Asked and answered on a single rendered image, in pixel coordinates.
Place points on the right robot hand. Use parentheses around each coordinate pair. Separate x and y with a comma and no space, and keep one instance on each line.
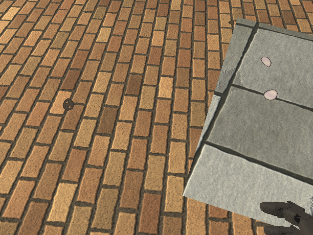
(292,213)

